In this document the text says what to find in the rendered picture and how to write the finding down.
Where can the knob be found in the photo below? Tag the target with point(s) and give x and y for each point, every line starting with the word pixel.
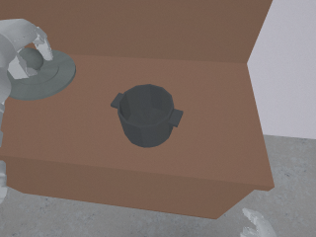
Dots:
pixel 33 57

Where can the robot right hand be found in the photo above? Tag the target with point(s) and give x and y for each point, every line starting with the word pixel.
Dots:
pixel 263 226

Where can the table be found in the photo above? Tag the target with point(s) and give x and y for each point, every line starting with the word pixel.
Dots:
pixel 72 145

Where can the robot left forearm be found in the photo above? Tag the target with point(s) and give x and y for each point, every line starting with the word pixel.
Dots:
pixel 7 54

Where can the pot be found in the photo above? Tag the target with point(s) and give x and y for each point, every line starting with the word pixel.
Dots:
pixel 147 114

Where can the robot left hand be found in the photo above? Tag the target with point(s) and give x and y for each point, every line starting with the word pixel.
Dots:
pixel 20 33

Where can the lid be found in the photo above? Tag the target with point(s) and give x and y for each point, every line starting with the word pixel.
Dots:
pixel 54 76

